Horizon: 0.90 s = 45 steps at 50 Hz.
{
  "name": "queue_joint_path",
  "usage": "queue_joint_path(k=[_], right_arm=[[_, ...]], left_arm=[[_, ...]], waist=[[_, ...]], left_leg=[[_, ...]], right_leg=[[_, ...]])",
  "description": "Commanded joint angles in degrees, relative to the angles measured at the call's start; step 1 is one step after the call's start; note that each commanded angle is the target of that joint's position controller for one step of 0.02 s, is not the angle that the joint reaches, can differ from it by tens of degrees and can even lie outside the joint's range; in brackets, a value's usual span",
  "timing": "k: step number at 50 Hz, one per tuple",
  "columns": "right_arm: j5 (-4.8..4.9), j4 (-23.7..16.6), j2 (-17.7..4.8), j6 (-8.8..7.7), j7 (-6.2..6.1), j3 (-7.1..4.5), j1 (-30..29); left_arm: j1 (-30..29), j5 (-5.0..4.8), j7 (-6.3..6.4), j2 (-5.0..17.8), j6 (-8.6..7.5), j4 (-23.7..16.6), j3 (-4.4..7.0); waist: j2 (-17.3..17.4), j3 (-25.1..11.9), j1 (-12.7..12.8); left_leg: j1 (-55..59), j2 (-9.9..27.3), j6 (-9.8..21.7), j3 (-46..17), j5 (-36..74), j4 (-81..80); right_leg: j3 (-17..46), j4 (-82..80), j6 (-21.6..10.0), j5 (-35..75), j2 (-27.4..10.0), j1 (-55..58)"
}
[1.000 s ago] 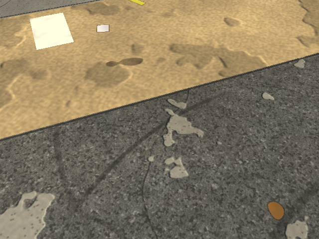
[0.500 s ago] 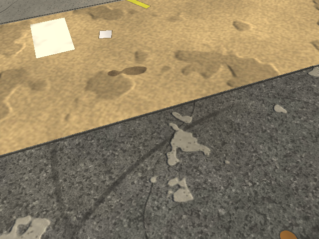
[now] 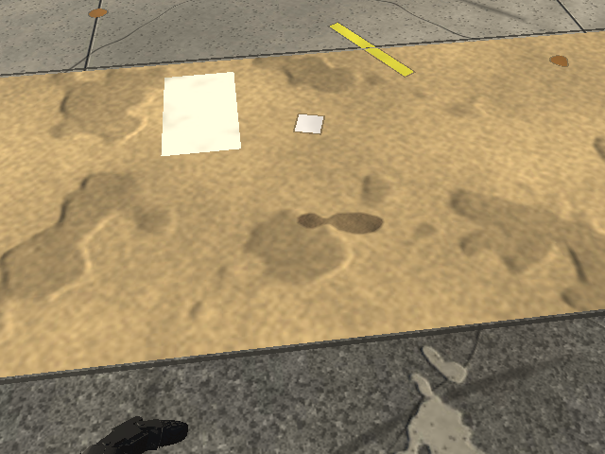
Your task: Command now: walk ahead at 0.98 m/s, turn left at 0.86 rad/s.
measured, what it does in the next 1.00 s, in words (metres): walks ahead, turning left: right foot, then left foot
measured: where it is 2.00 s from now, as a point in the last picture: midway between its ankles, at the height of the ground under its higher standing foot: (168, 183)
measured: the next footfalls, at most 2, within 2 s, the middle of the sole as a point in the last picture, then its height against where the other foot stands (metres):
right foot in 0.22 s outside the picture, level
left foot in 0.68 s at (203, 370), level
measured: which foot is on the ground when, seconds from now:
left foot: down 0.00-0.20, up 0.22-0.66, down 0.68-1.00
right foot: up 0.00-0.20, down 0.22-0.68, up 0.70-1.00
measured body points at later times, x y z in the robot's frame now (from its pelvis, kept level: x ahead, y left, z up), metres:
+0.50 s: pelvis +0.45 +0.00 +0.00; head +0.46 +0.02 +0.45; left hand +0.27 +0.25 -0.12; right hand +0.78 -0.12 -0.05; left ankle +0.50 +0.15 -0.64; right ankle +0.40 -0.15 -0.73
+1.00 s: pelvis +0.85 +0.24 +0.00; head +0.87 +0.25 +0.45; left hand +0.90 +0.54 -0.12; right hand +0.91 -0.03 -0.13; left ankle +0.69 +0.22 -0.73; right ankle +1.08 +0.21 -0.66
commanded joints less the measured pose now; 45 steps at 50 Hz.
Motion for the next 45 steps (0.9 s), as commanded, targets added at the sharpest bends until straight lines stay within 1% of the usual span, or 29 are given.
queue_joint_path(k=[1, 4, 6, 8, 9, 10, 11, 12, 13, 14, 15, 16, 19, 21, 22, 23, 26, 28, 30, 32, 33, 34, 35, 36, 37, 38, 41, 43, 45], right_arm=[[0.65, -5.79, -7.97, -2.34, -0.15, -1.82, -4.25], [1.18, -4.66, -9.42, -2.04, -0.19, -2.51, 1.07], [0.78, -4.41, -10.10, -1.73, -0.68, -2.79, 1.69], [0.75, -5.24, -11.85, -1.81, -1.20, -3.17, -1.47], [0.25, -5.78, -13.90, -2.07, -1.02, -3.57, -3.43], [-0.08, -6.83, -15.59, -2.44, -0.57, -3.92, -7.84], [-0.42, -8.14, -10.85, -3.18, -0.32, -2.79, -9.85], [2.50, -9.98, -0.07, -2.86, -0.58, 0.01, -1.79], [1.73, -10.68, -5.84, -1.97, -1.12, 0.17, -3.79], [0.25, -10.40, -8.45, -1.17, -0.87, -0.49, -9.66], [-0.65, -10.59, -8.54, -0.52, -0.11, -0.61, -12.11], [-1.26, -11.10, -7.56, 0.13, 0.78, -0.51, -14.13], [-1.79, -14.70, -2.76, 2.27, 2.58, 0.86, -17.27], [-2.24, -17.45, -2.00, 2.70, 3.34, 1.57, -21.14], [-2.24, -17.95, -1.71, 2.55, 3.43, 1.78, -23.56], [-1.98, -19.96, -1.37, 2.41, 3.66, 2.34, -23.67], [-2.08, -20.15, -3.04, 1.71, 4.34, 2.79, -29.54], [-2.15, -20.58, -2.41, 1.08, 4.76, 3.35, -33.52], [-2.48, -19.61, -3.70, 0.62, 4.05, 3.14, -32.55], [-3.08, -15.47, -6.96, 0.20, 2.60, 1.65, -18.14], [-3.23, -11.52, -9.41, 0.02, 1.45, 0.34, -6.13], [-4.07, -9.50, -14.65, 0.10, 0.06, -1.18, -2.06], [-4.27, -11.27, -18.11, -0.15, -0.45, -2.07, -2.98], [-2.78, -10.21, -15.32, -0.17, -0.72, -2.48, -2.87], [-2.63, -8.49, -12.47, -1.00, -0.79, -1.66, -6.08], [-2.60, -7.79, -9.19, -1.84, -0.41, -1.15, -8.62], [-1.28, -6.20, -3.82, -3.58, -0.36, 0.31, -10.40], [-0.19, -4.72, -3.25, -4.60, -0.15, 0.35, -9.77], [-0.48, -3.99, -2.59, -5.15, -0.02, 0.66, -9.62]], left_arm=[[-6.24, -0.85, -0.62, 5.67, 0.47, -5.51, 1.02], [-10.90, -1.65, -0.92, 5.43, 0.25, -6.94, 0.73], [-13.07, -1.89, -0.66, 5.99, 0.04, -8.26, 0.69], [-7.84, -2.17, 0.16, 8.12, -0.20, -7.24, 1.54], [-0.65, -2.76, 1.00, 11.41, -0.42, -5.53, 2.95], [11.34, -3.24, 2.00, 14.32, -0.58, -2.54, 4.39], [24.14, -1.99, 3.41, 18.09, -0.64, 0.06, 6.15], [23.64, 1.11, 3.41, 20.50, -0.86, 0.27, 6.75], [19.22, 0.11, 2.44, 18.23, -0.22, -0.32, 7.38], [13.83, -0.55, 2.13, 12.70, -0.09, -0.62, 6.32], [12.31, -0.80, 1.73, 10.03, -0.08, 0.54, 5.76], [13.37, -0.61, 1.64, 9.25, -0.24, 2.12, 5.51], [16.98, -2.25, 0.63, 6.62, -1.85, 7.33, 4.79], [17.45, -2.88, 0.05, 6.49, -2.72, 8.86, 4.61], [18.05, -2.88, -0.13, 5.17, -2.80, 10.00, 4.29], [16.91, -2.34, -0.21, 8.07, -3.49, 9.57, 4.58], [18.10, -2.35, -0.45, 9.52, -3.92, 11.24, 4.70], [22.21, -2.60, -0.11, 12.07, -3.60, 13.27, 4.86], [25.11, -2.36, 0.73, 15.31, -2.61, 14.57, 5.12], [24.50, -2.48, 1.85, 18.70, -0.93, 15.60, 5.37], [22.49, -3.02, 1.97, 18.90, -0.28, 15.28, 5.28], [25.11, -2.44, 1.13, 11.91, -0.20, 13.65, 4.04], [31.28, -5.46, 0.48, 6.83, -0.65, 10.74, 3.05], [21.00, -5.22, 1.06, 12.79, -0.85, 9.10, 4.45], [18.27, -5.34, 0.77, 10.94, -1.01, 8.38, 4.21], [18.40, -4.89, 0.37, 9.28, -0.62, 9.60, 3.88], [22.03, -3.24, -1.35, 6.12, 2.72, 12.46, 3.87], [16.76, -3.04, -2.01, 5.29, 3.82, 11.10, 4.16], [9.91, -3.44, -2.38, 4.19, 3.77, 8.34, 3.76]], waist=[[-1.06, 8.32, 1.43], [1.82, 4.11, -2.88], [3.08, 2.84, -3.59], [3.92, -1.76, -0.37], [4.42, -6.68, 3.65], [4.41, -11.89, 10.80], [0.63, -18.56, 15.51], [-17.17, -25.42, 8.24], [-15.89, -25.23, 8.40], [-8.91, -15.00, 7.93], [-2.89, -9.04, 7.05], [-1.06, -5.85, 6.51], [-3.71, -0.01, 3.63], [-3.81, 1.91, 2.77], [-2.97, 2.61, 2.92], [-6.73, 3.59, 0.95], [-0.61, 7.97, 1.76], [-0.10, 9.25, 3.29], [-3.76, 5.80, 1.95], [-7.54, -3.97, -6.34], [-6.97, -9.19, -12.55], [1.54, -15.95, -8.85], [11.44, -26.69, -3.08], [1.74, -21.48, -6.62], [1.96, -9.47, -3.22], [-0.81, -3.61, -0.55], [2.65, 0.29, 4.62], [3.03, 3.79, 4.74], [4.34, 6.23, 4.53]], left_leg=[[-19.36, 12.60, 4.83, -17.36, 14.46, -16.66], [-7.13, 13.25, 1.69, -18.16, 33.00, -12.42], [0.38, 14.28, 0.87, -19.02, 40.27, -8.91], [1.61, 13.90, -1.59, -19.08, 52.29, -1.18], [1.73, 14.26, -2.72, -19.87, 55.70, 7.84], [-2.09, 13.03, -3.24, -19.40, 52.77, 19.89], [-10.48, 10.98, -3.16, -16.17, 37.04, 36.16], [-29.67, 5.06, -4.65, -8.75, -15.11, 54.28], [-35.30, 8.94, -3.78, -4.73, -9.25, 58.65], [-36.44, 12.30, -3.83, -3.32, -1.91, 56.59], [-35.89, 14.12, -4.20, -2.10, 0.66, 54.83], [-35.66, 15.73, -4.38, -1.67, 0.65, 53.93], [-38.21, 19.58, -4.70, -1.01, 0.35, 52.96], [-39.99, 20.29, -4.97, -0.44, 4.25, 51.31], [-38.92, 19.00, -4.82, 0.46, 7.03, 49.52], [-38.02, 19.64, -4.94, -0.64, 10.29, 44.67], [-31.52, 16.50, -4.10, 5.60, 17.50, 27.71], [-26.12, 14.37, -2.12, 9.91, 18.13, 20.35], [-22.21, 9.73, -0.64, 13.28, 12.00, 17.35], [-4.70, 7.24, 1.19, 10.53, 4.38, 13.93], [10.29, 9.47, 2.44, 7.00, 6.18, 7.59], [25.59, 23.55, 1.91, -8.08, -6.03, 10.43], [38.67, 40.26, 5.81, -38.43, -9.28, 2.91], [31.05, 36.32, 3.47, -34.66, -7.60, -3.33], [20.12, 34.29, 2.64, -25.21, -2.44, -5.21], [10.80, 31.81, 1.05, -18.53, 2.58, -7.58], [-1.01, 27.40, -2.71, -5.60, 6.81, -13.35], [-1.89, 25.42, -5.26, 1.58, 12.73, -16.37], [-3.17, 22.26, -7.27, 10.15, 24.11, -17.51]], right_leg=[[-5.74, -14.23, 1.52, 13.66, 1.79, 9.22], [-7.05, -23.70, 0.19, 20.75, 5.82, 9.98], [-6.49, -29.43, -0.78, 18.87, 7.38, 10.39], [-5.84, -34.91, -1.70, 15.48, 10.23, 23.40], [-4.19, -34.61, -2.21, 11.69, 10.40, 32.59], [-3.12, -35.34, -2.88, 8.03, 8.30, 44.76], [3.63, -32.58, -4.45, -6.94, -0.24, 59.09], [32.03, -37.80, -10.26, -17.05, -19.87, 74.07], [43.82, -45.38, -11.72, -29.07, -19.06, 68.17], [34.13, -48.02, -10.47, -30.08, -15.32, 58.06], [25.96, -48.31, -9.91, -21.04, -13.42, 50.67], [19.64, -49.21, -9.09, -13.59, -11.60, 46.07], [7.71, -52.71, -7.56, -3.27, -10.11, 38.61], [0.59, -55.00, -6.85, 5.11, -9.17, 35.69], [-5.79, -55.73, -5.39, 10.02, -5.19, 33.98], [-5.75, -57.04, -6.69, 13.08, -7.32, 31.37], [-14.35, -62.80, -6.09, 20.30, -4.17, 29.57], [-16.55, -64.79, -6.65, 31.08, -5.40, 33.02], [-18.03, -56.39, -6.72, 60.28, -6.63, 42.61], [-16.68, -34.73, -7.27, 74.18, -8.79, 43.74], [-16.22, -18.18, -7.21, 66.53, -6.97, 36.91], [-13.22, 3.78, -7.30, 15.33, -0.87, 22.20], [-4.02, 23.55, -6.71, -16.04, 6.74, 3.61], [-0.14, 23.61, -7.78, -7.56, 4.91, -1.31], [-1.49, 19.42, -7.57, -3.15, 2.99, -2.41], [-1.59, 14.85, -7.25, -1.42, 0.70, 0.19], [-1.15, 9.87, -6.06, 0.51, -1.85, 7.16], [-2.37, 7.62, -5.64, 3.91, -2.30, 2.63], [-5.59, 1.77, -5.74, 10.40, -1.06, 0.82]])
Keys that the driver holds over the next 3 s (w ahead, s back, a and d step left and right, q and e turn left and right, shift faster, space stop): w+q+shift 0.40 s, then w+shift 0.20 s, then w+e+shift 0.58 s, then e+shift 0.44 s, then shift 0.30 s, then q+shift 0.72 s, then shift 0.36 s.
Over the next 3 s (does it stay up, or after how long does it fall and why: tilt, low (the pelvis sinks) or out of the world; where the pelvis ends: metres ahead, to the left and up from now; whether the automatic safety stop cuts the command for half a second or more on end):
stays up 1.32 0.39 0.01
